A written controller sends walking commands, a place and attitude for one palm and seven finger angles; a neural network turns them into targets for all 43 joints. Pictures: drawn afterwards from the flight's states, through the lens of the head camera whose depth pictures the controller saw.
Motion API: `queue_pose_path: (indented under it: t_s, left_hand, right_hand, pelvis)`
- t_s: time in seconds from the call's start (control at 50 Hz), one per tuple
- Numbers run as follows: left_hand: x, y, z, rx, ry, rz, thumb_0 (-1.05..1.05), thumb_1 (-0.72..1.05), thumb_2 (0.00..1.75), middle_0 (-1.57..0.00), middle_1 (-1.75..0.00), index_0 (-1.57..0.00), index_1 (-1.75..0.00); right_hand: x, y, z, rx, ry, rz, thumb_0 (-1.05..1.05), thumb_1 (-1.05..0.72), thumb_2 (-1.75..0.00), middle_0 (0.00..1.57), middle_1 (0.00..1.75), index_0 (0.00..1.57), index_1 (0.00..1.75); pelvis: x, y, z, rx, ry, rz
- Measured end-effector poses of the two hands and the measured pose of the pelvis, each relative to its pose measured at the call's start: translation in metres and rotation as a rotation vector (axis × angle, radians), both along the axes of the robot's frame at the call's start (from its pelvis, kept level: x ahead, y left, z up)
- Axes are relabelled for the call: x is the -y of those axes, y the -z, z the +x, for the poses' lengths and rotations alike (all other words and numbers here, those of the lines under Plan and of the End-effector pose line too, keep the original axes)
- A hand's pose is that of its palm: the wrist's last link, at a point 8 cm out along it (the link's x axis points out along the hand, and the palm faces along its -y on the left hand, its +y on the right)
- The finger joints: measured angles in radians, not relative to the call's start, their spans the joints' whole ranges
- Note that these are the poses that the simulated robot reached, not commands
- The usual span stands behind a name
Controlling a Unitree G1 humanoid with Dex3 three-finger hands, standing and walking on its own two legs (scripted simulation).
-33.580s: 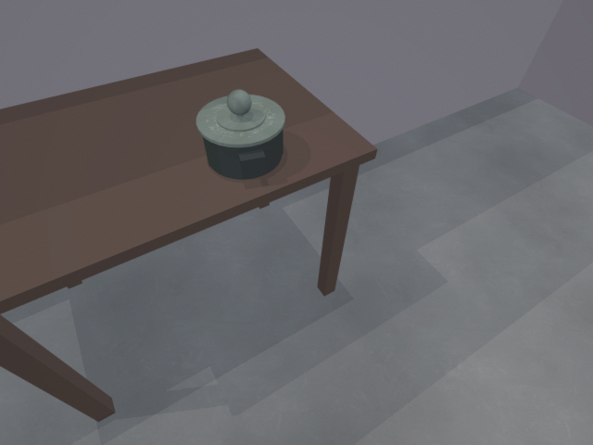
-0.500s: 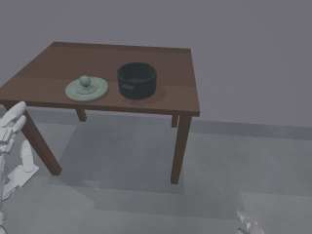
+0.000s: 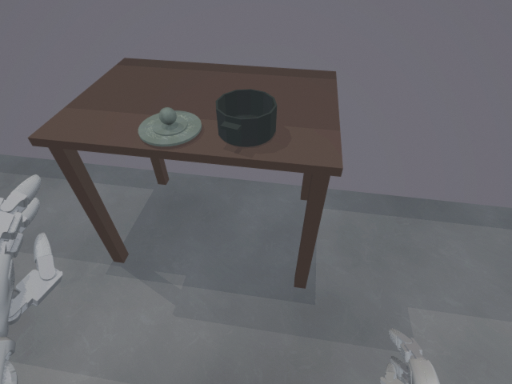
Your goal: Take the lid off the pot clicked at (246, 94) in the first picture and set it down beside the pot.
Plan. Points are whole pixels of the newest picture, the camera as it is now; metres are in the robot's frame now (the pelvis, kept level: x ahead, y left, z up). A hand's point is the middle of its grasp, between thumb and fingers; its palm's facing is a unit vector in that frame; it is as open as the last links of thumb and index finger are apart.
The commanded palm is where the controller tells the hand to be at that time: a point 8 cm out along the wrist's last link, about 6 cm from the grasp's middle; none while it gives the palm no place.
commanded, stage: stop stepping back and stand still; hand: left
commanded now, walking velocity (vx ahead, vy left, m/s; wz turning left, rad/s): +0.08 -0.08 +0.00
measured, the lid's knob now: (167, 116) +0.84 +0.30 +0.00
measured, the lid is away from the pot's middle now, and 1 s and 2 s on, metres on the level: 0.24 0.24 0.24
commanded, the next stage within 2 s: let the arm hang, fingers relaxed in 0.26 s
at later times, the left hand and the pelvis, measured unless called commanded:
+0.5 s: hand out of the picture +0.03 +0.20 -0.17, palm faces +0.03 -0.97 -0.24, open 7.2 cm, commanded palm none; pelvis +0.01 -0.01 +0.00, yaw +2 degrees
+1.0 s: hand out of the picture +0.14 +0.17 -0.16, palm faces +0.03 -0.98 -0.20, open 7.3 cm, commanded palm none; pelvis +0.06 -0.01 +0.01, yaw +0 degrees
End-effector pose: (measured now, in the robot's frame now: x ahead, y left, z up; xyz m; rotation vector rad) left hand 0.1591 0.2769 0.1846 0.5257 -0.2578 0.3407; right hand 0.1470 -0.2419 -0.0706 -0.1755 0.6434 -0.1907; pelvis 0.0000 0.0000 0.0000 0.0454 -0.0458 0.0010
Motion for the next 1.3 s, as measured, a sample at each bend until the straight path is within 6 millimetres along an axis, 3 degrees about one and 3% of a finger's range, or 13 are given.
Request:
queue_pose_path:
  t_s: [0.06, 0.12, 0.2, 0.26, 0.28, 0.34, 0.4, 0.5, 0.62, 0.76, 0.94, 1.1, 1.3]
  left_hand:
    - [-0.005, 0.062, 0.020, -0.254, -0.036, -0.083, 0.00, 0.90, 0.90, -0.21, -0.30, -0.20, -0.30]
    - [-0.002, 0.159, 0.013, -0.568, -0.087, -0.226, 0.00, 0.90, 0.90, -0.20, -0.30, -0.20, -0.30]
    - [0.026, 0.270, -0.043, -1.021, -0.141, -0.437, 0.00, 0.91, 0.90, -0.20, -0.29, -0.19, -0.30]
    - [0.050, 0.321, -0.095, -1.294, -0.132, -0.552, 0.01, 0.91, 0.89, -0.20, -0.29, -0.19, -0.30]
    - [0.047, 0.329, -0.106, -1.325, -0.171, -0.584, -0.01, 0.95, 0.89, -0.21, -0.30, -0.20, -0.30]
    - [0.036, 0.333, -0.128, -1.437, -0.216, -0.582, -0.02, 0.99, 0.89, -0.21, -0.30, -0.20, -0.30]
    - [0.031, 0.324, -0.137, -1.489, -0.242, -0.567, -0.02, 0.98, 0.89, -0.21, -0.30, -0.20, -0.30]
    - [0.029, 0.324, -0.140, -1.520, -0.286, -0.523, -0.01, 0.95, 0.89, -0.21, -0.30, -0.20, -0.30]
    - [0.039, 0.325, -0.117, -1.556, -0.272, -0.537, 0.00, 0.92, 0.89, -0.20, -0.30, -0.20, -0.30]
    - [0.059, 0.317, -0.068, -1.457, -0.225, -0.551, 0.00, 0.92, 0.89, -0.20, -0.30, -0.20, -0.30]
    - [0.062, 0.315, -0.035, -1.429, -0.207, -0.551, 0.00, 0.92, 0.89, -0.20, -0.30, -0.20, -0.30]
    - [0.056, 0.318, -0.031, -1.454, -0.218, -0.545, 0.00, 0.91, 0.89, -0.20, -0.30, -0.20, -0.30]
    - [0.047, 0.321, -0.039, -1.499, -0.244, -0.538, 0.00, 0.91, 0.89, -0.20, -0.30, -0.20, -0.30]
  right_hand:
    - [-0.003, 0.021, -0.001, -0.070, -0.071, 0.037, 0.01, -0.90, -0.90, 0.20, 0.30, 0.20, 0.30]
    - [-0.002, 0.046, -0.011, -0.185, -0.111, 0.049, 0.01, -0.90, -0.90, 0.20, 0.30, 0.20, 0.30]
    - [0.003, 0.057, -0.046, -0.351, -0.063, 0.045, 0.01, -0.90, -0.90, 0.20, 0.30, 0.20, 0.30]
    - [0.006, 0.058, -0.086, -0.454, 0.001, 0.016, 0.01, -0.90, -0.90, 0.20, 0.30, 0.20, 0.30]
    - [0.007, 0.059, -0.102, -0.494, 0.023, 0.002, 0.01, -0.90, -0.90, 0.20, 0.30, 0.20, 0.30]
    - [0.009, 0.054, -0.153, -0.660, 0.082, -0.007, 0.01, -0.90, -0.90, 0.20, 0.30, 0.20, 0.30]
    - [0.011, 0.047, -0.189, -0.809, 0.103, 0.001, 0.01, -0.90, -0.90, 0.20, 0.30, 0.20, 0.30]
    - [0.015, 0.056, -0.212, -0.927, 0.140, 0.039, 0.01, -0.90, -0.90, 0.20, 0.30, 0.20, 0.30]
    - [-0.005, 0.060, -0.185, -0.878, 0.142, 0.077, 0.01, -0.91, -0.90, 0.20, 0.30, 0.20, 0.30]
    - [-0.025, 0.068, -0.124, -0.784, 0.090, 0.146, 0.01, -0.90, -0.90, 0.20, 0.30, 0.20, 0.30]
    - [-0.006, 0.066, -0.071, -0.696, 0.101, 0.094, 0.02, -0.93, -0.90, 0.20, 0.30, 0.20, 0.30]
    - [0.000, 0.063, -0.053, -0.676, 0.107, 0.073, 0.01, -0.91, -0.90, 0.20, 0.30, 0.20, 0.30]
    - [-0.011, 0.065, -0.058, -0.716, 0.119, 0.090, 0.00, -0.91, -0.90, 0.20, 0.30, 0.20, 0.30]
  pelvis:
    - [0.003, 0.004, -0.002, -0.011, -0.055, -0.021]
    - [0.008, 0.017, -0.006, 0.007, -0.082, -0.009]
    - [0.002, 0.015, -0.007, 0.007, -0.086, -0.036]
    - [-0.005, 0.015, -0.005, -0.025, -0.053, -0.048]
    - [-0.006, 0.015, -0.006, -0.035, -0.050, -0.054]
    - [0.000, 0.007, -0.002, -0.050, -0.041, -0.040]
    - [0.005, -0.002, 0.004, -0.064, -0.042, -0.050]
    - [0.012, 0.004, 0.015, -0.057, -0.039, -0.042]
    - [0.006, -0.001, 0.029, -0.058, -0.027, -0.042]
    - [0.012, -0.007, 0.045, -0.055, -0.024, -0.046]
    - [0.010, -0.008, 0.061, -0.044, -0.009, -0.045]
    - [0.009, -0.007, 0.070, -0.044, 0.002, -0.048]
    - [0.005, -0.006, 0.078, -0.045, 0.010, -0.053]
